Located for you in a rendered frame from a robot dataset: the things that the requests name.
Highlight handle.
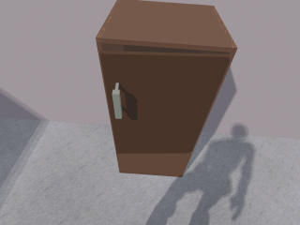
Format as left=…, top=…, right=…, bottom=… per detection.
left=112, top=82, right=122, bottom=119

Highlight cupboard door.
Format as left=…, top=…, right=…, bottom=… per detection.
left=100, top=51, right=230, bottom=154

